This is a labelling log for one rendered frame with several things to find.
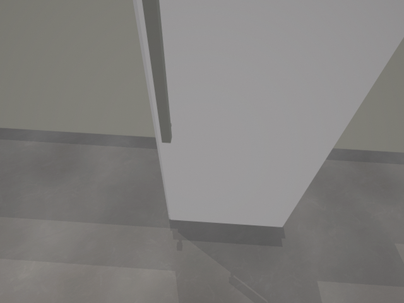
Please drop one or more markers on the handle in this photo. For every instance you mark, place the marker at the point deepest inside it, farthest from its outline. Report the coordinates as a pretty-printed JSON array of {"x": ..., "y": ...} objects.
[{"x": 151, "y": 9}]

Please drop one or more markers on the fridge door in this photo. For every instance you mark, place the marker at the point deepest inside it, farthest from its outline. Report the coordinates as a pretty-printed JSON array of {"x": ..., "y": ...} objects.
[{"x": 259, "y": 93}]

